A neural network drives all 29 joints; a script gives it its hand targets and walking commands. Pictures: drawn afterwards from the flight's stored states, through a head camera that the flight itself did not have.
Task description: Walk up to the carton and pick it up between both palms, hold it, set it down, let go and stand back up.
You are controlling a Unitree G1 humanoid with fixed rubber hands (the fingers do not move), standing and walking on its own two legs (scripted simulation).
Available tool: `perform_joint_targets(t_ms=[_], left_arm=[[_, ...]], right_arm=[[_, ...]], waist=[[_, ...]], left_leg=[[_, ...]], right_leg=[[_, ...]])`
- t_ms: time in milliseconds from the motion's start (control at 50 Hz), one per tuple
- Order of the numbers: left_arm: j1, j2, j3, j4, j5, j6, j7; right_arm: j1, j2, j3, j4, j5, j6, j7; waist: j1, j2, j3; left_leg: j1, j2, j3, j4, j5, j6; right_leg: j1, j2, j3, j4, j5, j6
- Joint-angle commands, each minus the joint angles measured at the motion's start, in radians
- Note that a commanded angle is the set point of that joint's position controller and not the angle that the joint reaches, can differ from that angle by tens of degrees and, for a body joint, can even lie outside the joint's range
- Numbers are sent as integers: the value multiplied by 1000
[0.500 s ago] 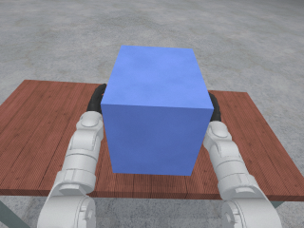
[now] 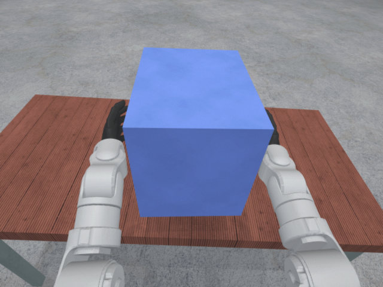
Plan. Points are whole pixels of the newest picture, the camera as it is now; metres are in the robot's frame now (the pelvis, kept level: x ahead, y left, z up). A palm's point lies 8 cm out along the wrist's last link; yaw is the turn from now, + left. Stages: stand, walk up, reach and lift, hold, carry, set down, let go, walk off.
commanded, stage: reach and lift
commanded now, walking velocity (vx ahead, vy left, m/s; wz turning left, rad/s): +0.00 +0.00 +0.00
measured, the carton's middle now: (191, 129) +0.45 -0.03 +0.12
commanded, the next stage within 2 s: hold in 1.18 s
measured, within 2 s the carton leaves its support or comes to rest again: neither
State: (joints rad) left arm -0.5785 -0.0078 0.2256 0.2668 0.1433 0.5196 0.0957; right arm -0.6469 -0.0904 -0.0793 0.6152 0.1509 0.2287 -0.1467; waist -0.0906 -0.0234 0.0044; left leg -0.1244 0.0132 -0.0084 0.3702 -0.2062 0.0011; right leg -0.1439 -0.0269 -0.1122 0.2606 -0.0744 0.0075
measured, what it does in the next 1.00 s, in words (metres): stands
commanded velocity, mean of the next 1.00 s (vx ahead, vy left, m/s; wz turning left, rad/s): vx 0.00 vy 0.00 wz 0.00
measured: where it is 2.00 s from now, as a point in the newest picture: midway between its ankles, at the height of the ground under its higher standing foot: outside the picture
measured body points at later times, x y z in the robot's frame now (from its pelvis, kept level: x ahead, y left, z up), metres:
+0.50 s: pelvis +0.00 +0.01 +0.00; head -0.02 +0.03 +0.45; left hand +0.39 +0.15 +0.17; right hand +0.38 -0.17 +0.16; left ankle +0.00 +0.11 -0.75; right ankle +0.04 -0.12 -0.75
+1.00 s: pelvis +0.00 +0.00 +0.00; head -0.03 +0.02 +0.45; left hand +0.39 +0.15 +0.18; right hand +0.38 -0.17 +0.17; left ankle +0.00 +0.11 -0.75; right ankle +0.04 -0.12 -0.75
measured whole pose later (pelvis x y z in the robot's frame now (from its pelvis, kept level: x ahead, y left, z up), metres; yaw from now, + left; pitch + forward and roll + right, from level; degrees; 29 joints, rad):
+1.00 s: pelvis +0.00 +0.00 +0.00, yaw +0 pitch -5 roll -1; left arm -0.61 0.00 0.26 0.17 0.20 0.66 0.04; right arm -0.69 -0.09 -0.05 0.57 0.19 0.34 -0.18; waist -0.10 -0.02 0.01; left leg -0.07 0.01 -0.01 0.37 -0.21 0.00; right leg -0.09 -0.03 -0.12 0.26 -0.08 0.01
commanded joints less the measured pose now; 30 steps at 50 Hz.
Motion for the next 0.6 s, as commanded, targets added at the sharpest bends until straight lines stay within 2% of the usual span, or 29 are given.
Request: perform_joint_targets(t_ms=[0, 60, 120, 160, 260, 380, 480, 580], left_arm=[[-712, -644, -538, -255, -111, -37, -165], [-688, -623, -521, -266, -95, -10, -183], [-695, -619, -550, -339, -106, 3, -192], [-680, -622, -566, -339, -107, 16, -196], [-685, -601, -510, -283, -73, 45, -216], [-726, -639, -560, -299, -102, 38, -201], [-748, -636, -518, -256, -82, 48, -199], [-788, -659, -547, -255, -102, 39, -181]], right_arm=[[-806, 670, 444, -477, 79, -56, 84], [-794, 665, 448, -497, 83, -36, 72], [-773, 665, 459, -537, 97, -22, 63], [-775, 651, 463, -570, 102, -14, 57], [-787, 627, 424, -517, 83, 7, 62], [-841, 626, 425, -552, 94, 0, 72], [-852, 610, 392, -476, 91, 6, 89], [-885, 617, 385, -468, 98, -2, 100]], waist=[[-11, 15, -603], [-9, 20, -569], [-28, 29, -590], [-40, 42, -585], [-26, 32, -482], [-37, 57, -559], [-17, 64, -517], [-24, 75, -554]], left_leg=[[26, -78, -38, -29, 288, -27], [-5, -83, -33, -45, 255, -22], [26, -82, -38, -32, 314, -35], [46, -81, -42, -23, 334, -43], [14, -78, -30, -62, 221, -34], [92, -67, -42, -25, 323, -55], [83, -58, -37, -49, 270, -52], [123, -53, -43, -26, 321, -61]], right_leg=[[403, 72, 68, 70, 377, 44], [427, 65, 70, 76, 396, 49], [437, 72, 65, 86, 453, 51], [423, 74, 60, 82, 452, 47], [381, 70, 49, 59, 309, 41], [336, 87, 40, 57, 306, 29], [298, 88, 36, 41, 190, 15], [270, 93, 36, 35, 184, 10]])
